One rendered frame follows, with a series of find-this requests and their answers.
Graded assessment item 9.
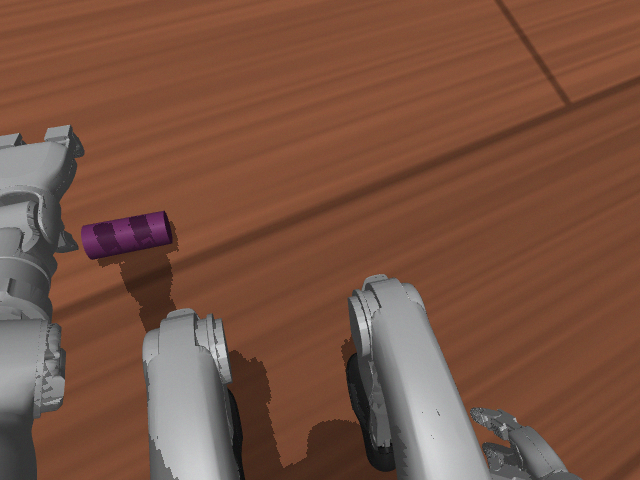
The left robot hand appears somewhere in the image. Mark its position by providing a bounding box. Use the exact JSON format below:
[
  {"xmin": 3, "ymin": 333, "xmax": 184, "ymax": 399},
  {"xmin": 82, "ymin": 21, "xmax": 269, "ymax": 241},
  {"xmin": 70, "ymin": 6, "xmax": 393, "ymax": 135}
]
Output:
[{"xmin": 0, "ymin": 125, "xmax": 85, "ymax": 253}]

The left robot foot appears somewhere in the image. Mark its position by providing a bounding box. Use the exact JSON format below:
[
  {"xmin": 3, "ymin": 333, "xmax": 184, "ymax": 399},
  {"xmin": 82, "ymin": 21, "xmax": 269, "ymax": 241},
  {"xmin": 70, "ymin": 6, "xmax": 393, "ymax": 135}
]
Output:
[{"xmin": 227, "ymin": 388, "xmax": 245, "ymax": 480}]

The right robot foot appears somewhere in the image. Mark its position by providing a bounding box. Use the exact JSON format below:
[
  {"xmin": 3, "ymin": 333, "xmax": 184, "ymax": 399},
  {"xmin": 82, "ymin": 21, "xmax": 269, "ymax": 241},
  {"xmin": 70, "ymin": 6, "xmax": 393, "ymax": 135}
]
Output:
[{"xmin": 346, "ymin": 352, "xmax": 396, "ymax": 472}]

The left robot arm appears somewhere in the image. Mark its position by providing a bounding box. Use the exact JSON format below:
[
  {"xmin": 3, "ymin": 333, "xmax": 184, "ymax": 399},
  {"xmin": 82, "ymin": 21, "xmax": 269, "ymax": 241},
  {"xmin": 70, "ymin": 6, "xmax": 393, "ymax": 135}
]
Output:
[{"xmin": 0, "ymin": 186, "xmax": 66, "ymax": 480}]

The can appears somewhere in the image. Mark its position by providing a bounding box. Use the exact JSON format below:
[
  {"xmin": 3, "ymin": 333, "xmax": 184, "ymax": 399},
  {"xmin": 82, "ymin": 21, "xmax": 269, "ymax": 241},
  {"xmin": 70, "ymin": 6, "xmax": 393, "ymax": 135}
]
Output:
[{"xmin": 81, "ymin": 211, "xmax": 173, "ymax": 260}]

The right robot hand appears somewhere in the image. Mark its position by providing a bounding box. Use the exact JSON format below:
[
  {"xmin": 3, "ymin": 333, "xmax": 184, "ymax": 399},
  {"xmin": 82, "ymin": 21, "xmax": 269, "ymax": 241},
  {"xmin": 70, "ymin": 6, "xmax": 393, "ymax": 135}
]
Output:
[{"xmin": 470, "ymin": 407, "xmax": 569, "ymax": 480}]

